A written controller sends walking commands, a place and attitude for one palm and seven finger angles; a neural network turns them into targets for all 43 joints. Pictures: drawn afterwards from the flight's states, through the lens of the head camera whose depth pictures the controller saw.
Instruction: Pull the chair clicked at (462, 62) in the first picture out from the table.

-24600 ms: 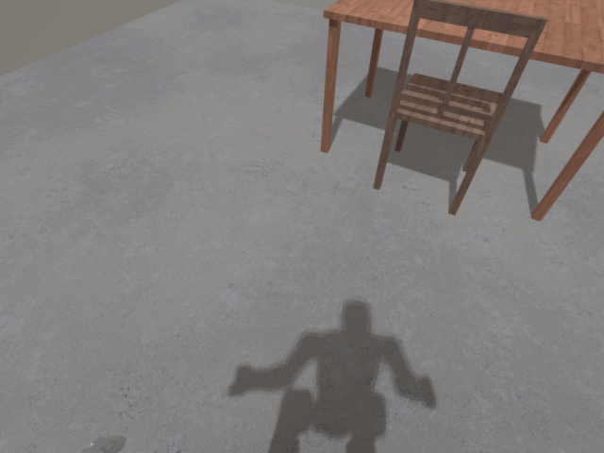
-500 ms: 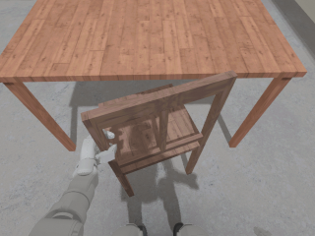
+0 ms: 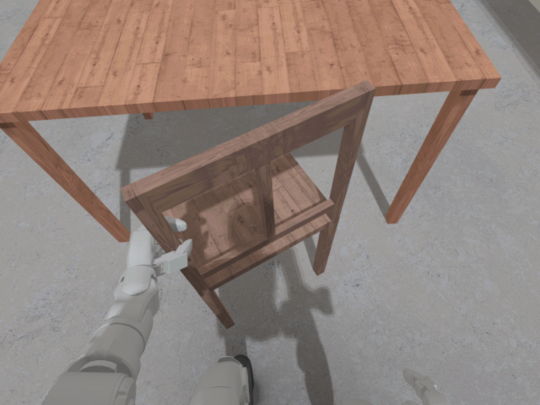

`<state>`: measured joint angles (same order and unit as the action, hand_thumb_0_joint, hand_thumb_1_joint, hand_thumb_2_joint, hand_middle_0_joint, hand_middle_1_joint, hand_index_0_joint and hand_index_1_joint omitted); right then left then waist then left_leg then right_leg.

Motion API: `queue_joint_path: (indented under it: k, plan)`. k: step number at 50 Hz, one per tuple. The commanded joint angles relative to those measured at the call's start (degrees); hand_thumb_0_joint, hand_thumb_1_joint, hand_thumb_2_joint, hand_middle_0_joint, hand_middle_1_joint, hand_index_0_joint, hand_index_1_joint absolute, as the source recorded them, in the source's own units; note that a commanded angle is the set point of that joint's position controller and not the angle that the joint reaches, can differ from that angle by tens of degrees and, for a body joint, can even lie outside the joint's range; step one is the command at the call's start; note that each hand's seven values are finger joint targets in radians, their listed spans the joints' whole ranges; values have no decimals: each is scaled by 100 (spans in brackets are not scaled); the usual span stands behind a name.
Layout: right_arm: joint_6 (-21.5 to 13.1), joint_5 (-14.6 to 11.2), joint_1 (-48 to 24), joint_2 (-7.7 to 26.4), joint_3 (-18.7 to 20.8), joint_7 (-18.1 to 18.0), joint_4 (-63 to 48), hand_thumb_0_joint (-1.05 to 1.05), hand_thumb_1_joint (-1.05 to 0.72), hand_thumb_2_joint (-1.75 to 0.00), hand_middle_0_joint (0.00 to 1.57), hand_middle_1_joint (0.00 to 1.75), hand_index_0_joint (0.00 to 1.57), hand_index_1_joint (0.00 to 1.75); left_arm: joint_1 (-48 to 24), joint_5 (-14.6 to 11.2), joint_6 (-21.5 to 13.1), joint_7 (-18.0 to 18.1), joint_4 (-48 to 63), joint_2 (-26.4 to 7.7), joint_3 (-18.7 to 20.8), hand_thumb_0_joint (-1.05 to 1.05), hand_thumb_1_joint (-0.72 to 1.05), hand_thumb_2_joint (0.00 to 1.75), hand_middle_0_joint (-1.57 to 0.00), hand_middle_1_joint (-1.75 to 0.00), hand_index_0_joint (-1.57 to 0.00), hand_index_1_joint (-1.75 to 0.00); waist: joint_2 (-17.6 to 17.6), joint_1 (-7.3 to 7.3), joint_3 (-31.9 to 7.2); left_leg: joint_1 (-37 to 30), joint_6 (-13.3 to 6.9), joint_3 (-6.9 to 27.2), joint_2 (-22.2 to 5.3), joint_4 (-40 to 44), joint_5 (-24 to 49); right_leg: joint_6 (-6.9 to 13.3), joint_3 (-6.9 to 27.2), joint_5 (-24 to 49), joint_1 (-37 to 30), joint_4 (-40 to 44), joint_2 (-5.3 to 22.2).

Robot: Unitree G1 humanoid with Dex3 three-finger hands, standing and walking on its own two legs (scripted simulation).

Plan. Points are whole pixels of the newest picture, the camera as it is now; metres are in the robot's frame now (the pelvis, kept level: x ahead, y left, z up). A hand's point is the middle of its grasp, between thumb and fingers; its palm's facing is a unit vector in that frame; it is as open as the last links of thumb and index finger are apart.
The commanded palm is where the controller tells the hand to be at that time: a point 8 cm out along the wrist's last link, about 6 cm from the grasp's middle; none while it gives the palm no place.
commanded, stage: step backward, pulling the chair out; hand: left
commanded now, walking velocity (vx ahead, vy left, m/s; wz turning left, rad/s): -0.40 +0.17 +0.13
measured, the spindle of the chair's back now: (266, 203) +0.47 +0.03 -0.09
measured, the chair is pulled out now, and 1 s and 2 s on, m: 0.15 0.30 0.42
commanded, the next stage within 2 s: stop walking, hand still on the chair in 1.40 s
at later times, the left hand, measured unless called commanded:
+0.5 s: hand (197, 299) +0.27 +0.13 -0.05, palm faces +0.06 -0.97 -0.23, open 6.0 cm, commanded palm +0.25 +0.19 -0.05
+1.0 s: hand (196, 370) +0.17 +0.12 -0.05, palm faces -0.10 -0.96 -0.25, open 6.2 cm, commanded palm +0.15 +0.18 -0.04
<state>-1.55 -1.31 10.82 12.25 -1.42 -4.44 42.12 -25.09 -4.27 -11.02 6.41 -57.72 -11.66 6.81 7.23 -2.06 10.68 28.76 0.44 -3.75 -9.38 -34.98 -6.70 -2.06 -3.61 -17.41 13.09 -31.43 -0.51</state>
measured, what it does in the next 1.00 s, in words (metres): walks backwards: left foot, then left foot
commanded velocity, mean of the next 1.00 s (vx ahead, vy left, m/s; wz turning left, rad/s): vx -0.38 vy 0.02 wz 0.06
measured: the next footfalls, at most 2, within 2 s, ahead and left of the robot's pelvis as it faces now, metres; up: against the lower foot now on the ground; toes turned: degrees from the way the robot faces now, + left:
left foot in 0.20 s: +0.02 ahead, +0.13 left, +0.00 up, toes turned +2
left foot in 0.70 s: -0.14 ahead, +0.19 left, +0.00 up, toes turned +6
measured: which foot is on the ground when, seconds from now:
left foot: up 0.00-0.18, down 0.20-0.44, up 0.46-0.68, down 0.70-0.90, up 0.92-1.00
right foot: down 0.00-0.72, up 0.74-0.86, down 0.88-1.00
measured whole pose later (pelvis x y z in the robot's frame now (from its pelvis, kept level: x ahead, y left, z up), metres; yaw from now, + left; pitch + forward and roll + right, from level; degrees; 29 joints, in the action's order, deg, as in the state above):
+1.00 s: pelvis -0.17 +0.02 +0.01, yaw +2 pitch +0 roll +2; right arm 2.4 -2.5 10.4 12.0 -0.3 -4.9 41.7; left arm -27.4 -0.4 -7.8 5.1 -54.4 -6.0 -3.4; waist 2.8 -3.6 12.2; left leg 24.8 3.4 1.5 -0.5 -55.7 -28.9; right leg 2.8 -4.2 -10.4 19.0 -29.4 2.2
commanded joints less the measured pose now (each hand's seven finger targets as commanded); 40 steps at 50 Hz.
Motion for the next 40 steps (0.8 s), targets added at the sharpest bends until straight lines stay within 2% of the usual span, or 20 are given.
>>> queue_joint_path:
  k: [1, 3, 5, 8, 10, 11, 13, 15, 19, 20, 21, 22, 23, 25, 27, 33, 36, 37, 39, 40]
  plan:
    - [-77, -123, 28, 1024, 532, -207, -543, 0, -90, -90, 20, 30, 20, 30, -1277, 456, -368, 16, 970, -1865, 340, 0, 90, 90, -50, -145, -50, -145, -2823, 178, -2312, -509, 168, 536, 1015, -2592, -2444, 1206, 1697, 4354, -89, 1053, 2300]
    - [-105, -107, -200, 810, 369, -183, -507, 0, -90, -90, 20, 30, 20, 30, -1682, 487, -288, -10, 1181, -1330, 24, 0, 90, 90, -50, -145, -50, -145, -2047, 183, -2397, 94, 177, 1054, 849, -2739, -2532, 1354, 1582, 5555, -1098, 475, 2472]
    - [-64, -94, -170, 783, 201, -208, -425, 0, -90, -90, 20, 30, 20, 30, -1724, 548, -262, 63, 1307, -1456, 129, 0, 90, 90, -50, -145, -50, -145, -1227, 93, -2381, -74, 161, 843, 808, -1344, -2367, 935, 973, 5815, -1543, 140, 2154]
    - [43, -151, 79, 990, 277, -369, -283, 0, -90, -90, 20, 30, 20, 30, -1395, 445, -162, 186, 1122, -1437, 136, 0, 90, 90, -50, -145, -50, -145, -1141, 25, -2544, -848, 157, 448, 832, 952, -429, 601, 934, 5423, -1630, -384, 1868]
    - [114, -172, 81, 1247, 415, -392, -394, 0, -90, -90, 20, 30, 20, 30, -1414, 373, -39, 188, 1289, -1256, -117, 0, 90, 90, -50, -145, -50, -145, -291, 96, -2522, -2129, -214, 1124, -89, 1257, 2925, 213, 503, 3401, -371, -799, 1198]
    - [159, -139, 243, 1217, 439, -307, -450, 0, -90, -90, 20, 30, 20, 30, -1393, 365, -29, 154, 1411, -979, -237, 0, 90, 90, -50, -145, -50, -145, 213, 153, -2792, -2985, -579, 1510, -525, 741, 4682, 155, 429, 1209, 424, -983, 771]
    - [112, -71, 432, 1131, 458, -86, -428, 0, -90, -90, 20, 30, 20, 30, -1499, 422, -126, 40, 1616, -596, -507, 0, 90, 90, -50, -145, -50, -145, 581, 75, -3001, -4088, -769, 1486, -632, 319, 5725, 220, 186, -399, 1160, -667, 324]
    - [122, -1, 355, 1073, 449, 10, -504, 0, -90, -90, 20, 30, 20, 30, -1246, 465, -151, -39, 1705, -684, -435, 0, 90, 90, -50, -145, -50, -145, 1186, 74, -3137, -3915, -722, 1602, -645, 320, 5600, 267, 272, -402, 942, -651, 335]
    - [181, -81, 271, 1094, 482, 74, -768, 0, -90, -90, 20, 30, 20, 30, -850, 423, -167, -81, 1779, -747, -345, 0, 90, 90, -50, -145, -50, -145, 571, 113, -2866, -2656, -468, 1289, -425, 106, 3676, 368, 313, 1552, -339, 685, 432]
    - [221, -112, 322, 1104, 500, 20, -824, 0, -90, -90, 20, 30, 20, 30, -655, 419, -143, -68, 1637, -1029, -145, 0, 90, 90, -50, -145, -50, -145, -232, 109, -2889, -1952, -228, 1014, -138, -119, 2386, 461, 564, 3262, -990, 848, 798]
    - [255, -176, 277, 965, 487, -52, -934, 0, -90, -90, 20, 30, 20, 30, -833, 394, -153, -77, 1707, -1109, -242, 0, 90, 90, -50, -145, -50, -145, -1391, 35, -2926, -1152, 113, 485, 463, -753, 8, 824, 1422, 4251, -1330, 911, 1693]
    - [249, -226, 128, 981, 506, -104, -972, 0, -90, -90, 20, 30, 20, 30, -947, 321, -70, -65, 1630, -1159, -209, 0, 90, 90, -50, -145, -50, -145, -2004, 126, -2777, -661, 255, 559, 947, -1727, -2515, 1304, 2001, 4500, -996, 1187, 2505]
    - [209, -197, -28, 1001, 511, -142, -902, 0, -90, -90, 20, 30, 20, 30, -1144, 345, 40, -52, 1538, -1129, -248, 0, 90, 90, -50, -145, -50, -145, -1966, 220, -2694, -503, 210, 940, 933, -2504, -2827, 1482, 2076, 4344, -773, 1216, 2844]
    - [185, -73, -146, 918, 373, -180, -764, 0, -90, -90, 20, 30, 20, 30, -1301, 450, 109, -14, 1548, -1044, -273, 0, 90, 90, -50, -145, -50, -145, -1244, 167, -2674, -492, 216, 1174, 788, -2496, -2603, 1487, 1805, 4065, -586, 1031, 2775]
    - [250, -93, -137, 711, 201, -199, -709, 0, -90, -90, 20, 30, 20, 30, -1260, 443, 158, 16, 1460, -859, -354, 0, 90, 90, -50, -145, -50, -145, -1421, 35, -2833, -747, 230, 988, 807, -1790, -2323, 1085, 1105, 3889, -718, 702, 2315]
    - [271, -52, 224, 820, 221, -366, -575, 0, -90, -90, 20, 30, 20, 30, -1187, 401, 307, -16, 1507, -458, -780, 0, 90, 90, -50, -145, -50, -145, -1753, -22, -2887, -1795, 203, 126, 792, 1454, -567, 572, 718, 2449, -544, 410, 1762]
    - [374, 13, 95, 1084, 409, -371, -833, 0, -90, -90, 20, 30, 20, 30, -1313, 375, 251, -103, 1814, 11, -1057, 0, 90, 90, -50, -145, -50, -145, 147, 129, -2686, -2302, -444, 1101, -684, 1502, 2315, 54, 17, 1218, 424, -1084, 454]
    - [393, -5, 254, 1026, 438, -252, -779, 0, -90, -90, 20, 30, 20, 30, -1418, 383, 207, -171, 1814, 250, -1200, 0, 90, 90, -50, -145, -50, -145, 139, 53, -2775, -2738, -621, 1050, -871, 1247, 3303, 78, 17, 219, 784, -1501, 233]
    - [344, 143, -19, 811, 388, -125, -888, 0, -90, -90, 20, 30, 20, 30, -1900, 475, 31, -248, 2401, 322, -1292, 0, 90, 90, -50, -145, -50, -145, 1357, -32, -2523, -2781, -710, 1093, -935, 951, 4206, 176, 50, -694, 1130, -1782, 308]
    - [341, 86, 83, 800, 436, -60, -814, 0, -90, -90, 20, 30, 20, 30, -1872, 468, -12, -230, 2387, 250, -1210, 0, 90, 90, -50, -145, -50, -145, 1166, -30, -2570, -2953, -691, 1049, -951, 698, 4446, 237, 120, -582, 1059, -1446, 264]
